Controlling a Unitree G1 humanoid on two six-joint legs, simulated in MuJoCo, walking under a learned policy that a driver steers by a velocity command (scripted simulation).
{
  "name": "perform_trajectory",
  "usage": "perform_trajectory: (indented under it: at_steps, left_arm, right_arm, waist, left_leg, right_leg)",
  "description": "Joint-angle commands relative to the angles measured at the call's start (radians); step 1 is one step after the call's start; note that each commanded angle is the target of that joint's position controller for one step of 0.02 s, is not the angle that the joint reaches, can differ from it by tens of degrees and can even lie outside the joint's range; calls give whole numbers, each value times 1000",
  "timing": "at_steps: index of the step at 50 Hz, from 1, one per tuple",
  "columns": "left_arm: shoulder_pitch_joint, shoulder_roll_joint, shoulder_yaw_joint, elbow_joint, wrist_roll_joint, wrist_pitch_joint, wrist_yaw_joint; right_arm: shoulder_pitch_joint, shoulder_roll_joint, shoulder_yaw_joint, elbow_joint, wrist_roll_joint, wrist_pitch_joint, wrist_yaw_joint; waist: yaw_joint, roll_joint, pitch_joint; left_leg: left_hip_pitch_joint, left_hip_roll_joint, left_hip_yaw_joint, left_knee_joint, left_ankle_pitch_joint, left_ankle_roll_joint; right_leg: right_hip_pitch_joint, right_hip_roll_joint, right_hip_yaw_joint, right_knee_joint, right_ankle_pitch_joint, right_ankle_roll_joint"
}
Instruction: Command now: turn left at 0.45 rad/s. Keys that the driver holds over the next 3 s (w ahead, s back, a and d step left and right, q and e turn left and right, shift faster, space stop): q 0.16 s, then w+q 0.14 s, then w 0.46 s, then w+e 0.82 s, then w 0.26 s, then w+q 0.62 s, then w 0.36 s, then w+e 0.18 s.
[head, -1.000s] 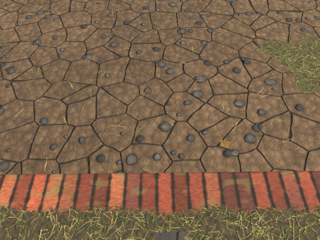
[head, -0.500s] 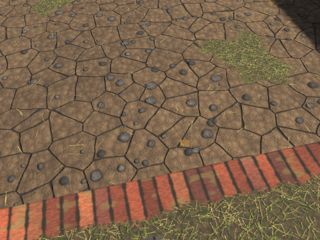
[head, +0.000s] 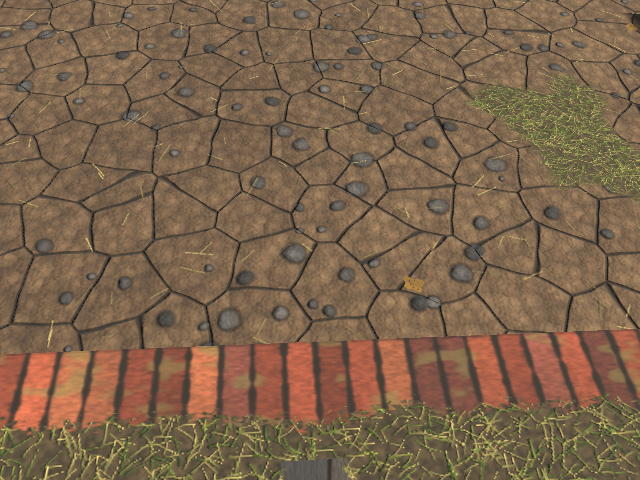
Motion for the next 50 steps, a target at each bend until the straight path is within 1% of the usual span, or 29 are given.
perform_trajectory:
  at_steps: [1, 2, 3, 5, 8, 11, 14, 16, 18, 19, 20, 21, 22, 23, 24, 26, 32, 35, 38, 39, 40, 41, 42, 43, 44, 45, 46, 48, 50]
  left_arm:
    - [-17, 53, 3, -90, -6, 1, -3]
    - [-23, 58, 3, -84, -11, -3, -9]
    - [-39, 72, 7, -90, -7, -9, -12]
    - [-25, 77, 5, -87, 4, -12, -22]
    - [-40, 60, -3, -105, -6, -9, -21]
    - [-75, 67, -7, -134, 7, -15, -28]
    - [-82, 69, -10, -152, 5, -34, -35]
    - [-33, 61, -13, -147, -2, -51, -34]
    - [115, 36, -16, -101, -9, -65, -24]
    - [194, 73, -7, -78, -2, -73, -10]
    - [244, 132, -3, -82, 11, -84, -1]
    - [180, 237, 24, -87, 32, -85, -5]
    - [128, 186, 19, -88, 29, -90, -13]
    - [76, 128, 6, -97, 12, -101, -23]
    - [64, 105, 1, -100, 7, -111, -31]
    - [120, 82, -4, -75, 1, -130, -36]
    - [282, 57, -5, 7, -6, -138, -48]
    - [340, 71, -5, 39, 0, -134, -44]
    - [337, 97, -2, 55, 1, -129, -40]
    - [327, 98, -4, 57, -2, -128, -39]
    - [315, 106, -4, 60, -9, -126, -39]
    - [298, 106, -6, 56, -20, -126, -40]
    - [291, 51, -22, 15, -23, -128, -44]
    - [396, -50, -38, 4, -41, -120, -42]
    - [319, 76, -3, 18, -14, -108, -32]
    - [269, 57, 0, 0, -15, -111, -41]
    - [254, 25, -5, 4, -18, -110, -47]
    - [267, 4, -1, 18, 2, -85, -63]
    - [253, -11, 5, 8, 4, -65, -75]
  right_arm:
    - [116, -220, -58, -36, 11, -13, -8]
    - [48, -195, -54, -55, 12, -5, -16]
    - [3, -171, -49, -70, 17, 2, -22]
    - [-18, -141, -44, -81, 18, 9, -21]
    - [34, -161, -54, -69, 18, 11, -18]
    - [51, -180, -66, -66, 8, 17, -15]
    - [16, -193, -76, -80, -1, 16, -2]
    - [-26, -193, -80, -91, -2, 13, 5]
    - [-108, -168, -75, -112, 4, 14, 3]
    - [-121, -124, -65, -123, 4, 7, -4]
    - [-63, -11, -33, -127, 10, -7, -6]
    - [-112, -67, -41, -153, 3, -20, -6]
    - [-104, -108, -46, -148, -8, -30, 0]
    - [-68, -126, -51, -119, -9, -38, 13]
    - [-37, -128, -51, -96, -12, -42, 23]
    - [-55, -114, -46, -88, -25, -44, 38]
    - [-275, -48, -7, -159, -23, -43, 50]
    - [-369, -22, 12, -196, -14, -48, 56]
    - [-333, -43, 9, -191, -8, -53, 44]
    - [-274, -55, 3, -173, -7, -56, 34]
    - [-153, -73, -8, -134, -8, -63, 22]
    - [9, -106, -23, -85, -17, -76, 7]
    - [187, -193, -45, -64, -39, -84, -10]
    - [198, -262, -56, -58, -37, -78, -10]
    - [149, -189, -45, -56, -6, -72, -4]
    - [48, -128, -27, -66, -4, -76, -1]
    - [-1, -82, -16, -69, -6, -86, 3]
    - [-17, -42, -4, -57, -2, -101, -4]
    - [19, -43, -5, -39, 6, -122, -7]
  waist:
    - [-11, 138, -93]
    - [8, 78, -70]
    - [20, 80, -60]
    - [20, 118, -99]
    - [-3, 119, -107]
    - [-27, 158, -102]
    - [-21, 165, -70]
    - [11, 157, -70]
    - [106, 124, -53]
    - [140, 39, -35]
    - [122, -169, -89]
    - [92, -165, 22]
    - [38, -78, 94]
    - [5, -55, 98]
    - [-2, -65, 76]
    - [18, -87, 40]
    - [90, -88, 48]
    - [118, -103, 51]
    - [80, -118, 38]
    - [43, -111, 10]
    - [-18, -82, -54]
    - [-91, -51, -146]
    - [-152, 65, -287]
    - [-86, 268, -381]
    - [-89, 91, -257]
    - [-41, 89, -125]
    - [-18, 83, -62]
    - [23, 116, -18]
    - [41, 109, -13]
  left_leg:
    - [210, 356, -521, -319, 524, 260]
    - [183, 301, -441, -317, 447, 227]
    - [182, 255, -398, -326, 388, 191]
    - [208, 196, -337, -320, 409, 165]
    - [240, 194, -357, -317, 378, 173]
    - [195, 180, -448, -402, -132, 198]
    - [112, 172, -507, -425, -277, 197]
    - [34, 155, -508, -412, -295, 175]
    - [-156, 81, -446, -343, -344, 110]
    - [-288, 15, -370, -211, -381, 55]
    - [-336, -98, -187, 136, -338, 9]
    - [-469, -124, -158, 249, -219, 3]
    - [-454, -45, -212, 310, -116, 11]
    - [-435, -28, -197, 326, -46, -1]
    - [-412, -24, -172, 342, -4, -18]
    - [-401, -8, -126, 381, 62, -37]
    - [-441, 68, 30, 201, 142, -74]
    - [-346, 58, 93, 57, 124, -57]
    - [-192, 25, 118, -33, 91, -1]
    - [-78, -3, 117, -64, 87, 18]
    - [78, -29, 115, -125, 110, 39]
    - [319, 4, 80, -166, 156, 63]
    - [575, 269, -204, -213, -59, 105]
    - [687, 523, -625, -338, -95, 187]
    - [541, 468, -582, -361, -136, 167]
    - [401, 421, -421, -392, -74, 142]
    - [302, 372, -304, -431, 31, 116]
    - [205, 300, -148, -469, 135, 72]
    - [199, 286, -68, -474, 279, 59]
  right_leg:
    - [-254, 37, 109, 391, -156, 0]
    - [-263, 11, 116, 389, -75, 3]
    - [-272, -5, 121, 351, -13, 6]
    - [-242, 2, 100, 302, 39, 27]
    - [-245, 12, 98, 199, 34, 50]
    - [-222, 16, 93, 101, 16, 53]
    - [-154, 33, 90, 7, -1, 39]
    - [-36, 47, 82, -92, 7, 14]
    - [233, 52, 45, -331, 152, -24]
    - [357, -12, 115, -426, 88, -41]
    - [405, -284, 442, -573, -215, -68]
    - [248, -397, 749, -693, -409, -152]
    - [167, -385, 709, -691, -403, -178]
    - [168, -317, 596, -672, -302, -159]
    - [186, -257, 485, -663, -176, -139]
    - [215, -208, 363, -654, 6, -139]
    - [292, -190, 230, -629, 368, -167]
    - [288, -199, 192, -588, 570, -169]
    - [281, -232, 175, -524, 781, -156]
    - [265, -232, 173, -451, 947, -143]
    - [250, -210, 151, -313, 1064, -126]
    - [143, -171, 116, -125, 991, -102]
    - [-58, -117, 88, 167, 602, -85]
    - [-308, 31, 60, 453, -70, -57]
    - [-354, -18, 142, 524, 4, -72]
    - [-355, -52, 147, 502, 93, -79]
    - [-324, -80, 136, 463, 148, -76]
    - [-273, -100, 124, 422, 188, -61]
    - [-284, -91, 114, 414, 217, -53]
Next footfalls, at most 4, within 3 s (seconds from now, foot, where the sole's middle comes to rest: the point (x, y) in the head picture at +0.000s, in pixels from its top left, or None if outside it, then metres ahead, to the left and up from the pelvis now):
0.38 right None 0.07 -0.11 -0.76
0.82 left None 0.29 0.17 -0.76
1.36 right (284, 416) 0.60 0.06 -0.76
2.12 left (235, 279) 1.08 0.21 -0.93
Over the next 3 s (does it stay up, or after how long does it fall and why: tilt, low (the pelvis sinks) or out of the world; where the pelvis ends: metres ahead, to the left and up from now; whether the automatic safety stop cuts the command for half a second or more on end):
stays up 1.36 0.16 -0.16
